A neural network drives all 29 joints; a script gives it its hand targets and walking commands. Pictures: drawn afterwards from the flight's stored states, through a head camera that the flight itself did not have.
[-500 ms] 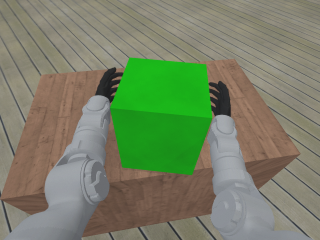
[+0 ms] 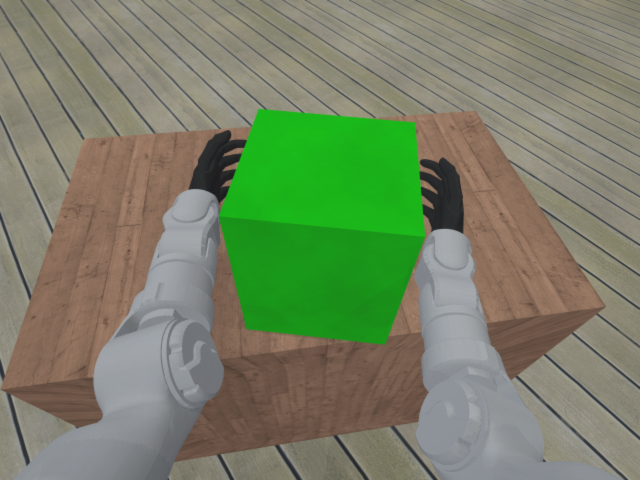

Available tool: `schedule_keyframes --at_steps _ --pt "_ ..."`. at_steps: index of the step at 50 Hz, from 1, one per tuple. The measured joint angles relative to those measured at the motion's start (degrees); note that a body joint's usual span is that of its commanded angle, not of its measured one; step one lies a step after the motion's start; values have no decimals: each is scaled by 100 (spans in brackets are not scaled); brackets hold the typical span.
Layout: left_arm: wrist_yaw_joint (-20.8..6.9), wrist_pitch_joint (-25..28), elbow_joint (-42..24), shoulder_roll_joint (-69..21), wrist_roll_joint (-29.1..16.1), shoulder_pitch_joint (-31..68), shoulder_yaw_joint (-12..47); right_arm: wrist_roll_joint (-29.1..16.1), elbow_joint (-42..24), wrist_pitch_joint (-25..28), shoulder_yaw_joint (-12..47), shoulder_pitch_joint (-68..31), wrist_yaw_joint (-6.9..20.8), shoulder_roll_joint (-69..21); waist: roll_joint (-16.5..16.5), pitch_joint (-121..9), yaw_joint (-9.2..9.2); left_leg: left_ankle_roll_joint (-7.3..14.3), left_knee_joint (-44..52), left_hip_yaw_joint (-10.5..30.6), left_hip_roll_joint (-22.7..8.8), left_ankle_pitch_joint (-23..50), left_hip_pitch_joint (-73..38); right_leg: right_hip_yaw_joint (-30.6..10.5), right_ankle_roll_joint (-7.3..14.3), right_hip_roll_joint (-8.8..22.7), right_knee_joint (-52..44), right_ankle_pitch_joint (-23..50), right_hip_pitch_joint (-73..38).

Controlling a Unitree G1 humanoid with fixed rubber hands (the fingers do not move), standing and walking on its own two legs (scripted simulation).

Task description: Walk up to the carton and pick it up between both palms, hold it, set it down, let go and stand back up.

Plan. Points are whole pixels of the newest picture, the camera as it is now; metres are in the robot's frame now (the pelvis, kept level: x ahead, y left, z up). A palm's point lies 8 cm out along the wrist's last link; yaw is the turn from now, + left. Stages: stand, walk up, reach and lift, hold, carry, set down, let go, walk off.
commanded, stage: set down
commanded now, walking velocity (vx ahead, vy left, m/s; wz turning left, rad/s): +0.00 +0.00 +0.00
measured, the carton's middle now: (325, 232) +0.42 -0.04 +0.04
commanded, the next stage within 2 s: none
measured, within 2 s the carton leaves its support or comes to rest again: neither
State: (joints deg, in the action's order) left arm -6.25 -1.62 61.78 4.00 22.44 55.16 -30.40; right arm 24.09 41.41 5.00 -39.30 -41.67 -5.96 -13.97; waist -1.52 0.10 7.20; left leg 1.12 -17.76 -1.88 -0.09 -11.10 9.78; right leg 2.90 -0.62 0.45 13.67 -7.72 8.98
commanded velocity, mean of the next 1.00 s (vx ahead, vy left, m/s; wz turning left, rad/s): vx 0.00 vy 0.00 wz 0.00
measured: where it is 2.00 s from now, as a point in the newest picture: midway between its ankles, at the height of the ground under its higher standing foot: outside the picture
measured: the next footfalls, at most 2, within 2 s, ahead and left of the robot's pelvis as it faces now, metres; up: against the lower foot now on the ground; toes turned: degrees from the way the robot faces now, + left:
none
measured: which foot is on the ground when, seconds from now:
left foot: down 0.00-1.00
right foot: down 0.00-1.00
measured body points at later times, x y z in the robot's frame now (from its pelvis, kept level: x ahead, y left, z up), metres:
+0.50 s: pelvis +0.00 +0.00 +0.00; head +0.04 +0.02 +0.45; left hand +0.46 +0.11 +0.11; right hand +0.38 -0.19 +0.09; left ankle -0.02 +0.10 -0.75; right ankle -0.01 -0.12 -0.75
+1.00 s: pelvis +0.01 +0.00 -0.01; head +0.07 +0.01 +0.44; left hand +0.48 +0.10 +0.06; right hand +0.40 -0.20 +0.04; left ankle -0.02 +0.10 -0.75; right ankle -0.01 -0.12 -0.75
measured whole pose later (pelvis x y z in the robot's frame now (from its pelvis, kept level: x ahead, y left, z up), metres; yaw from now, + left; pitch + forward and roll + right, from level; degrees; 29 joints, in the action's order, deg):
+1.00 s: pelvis +0.01 +0.00 -0.01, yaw -2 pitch +11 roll -2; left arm 0.1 4.1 71.9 10.1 7.8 55.0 -14.7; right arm 9.8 59.9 9.5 -22.7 -43.2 -10.4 -4.2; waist 0.8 -5.0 7.8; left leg 1.0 -24.1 -3.9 -1.8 -14.2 21.3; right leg 2.7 -0.3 -0.4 18.2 -9.1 20.2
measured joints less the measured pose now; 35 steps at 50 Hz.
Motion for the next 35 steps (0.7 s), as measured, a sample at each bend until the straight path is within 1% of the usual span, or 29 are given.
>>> schedule_keyframes --at_steps 19,30,35 --pt "-171 37 -276 -138 270 -2 -293 158 -131 218 -119 11 49 -74 -40 211 -58 0 49 -49 -6 23 -114 34 3 16 14 -5 -80" --pt "-240 53 -411 -196 371 -14 -390 214 -161 323 -118 14 76 -71 -45 317 -84 -3 74 -80 -14 25 -168 51 6 20 9 -9 -120" --pt "-227 77 -455 -206 390 -31 -391 216 -139 362 -82 14 86 -43 -48 349 -91 -8 80 -94 -21 18 -178 57 9 19 10 -17 -123"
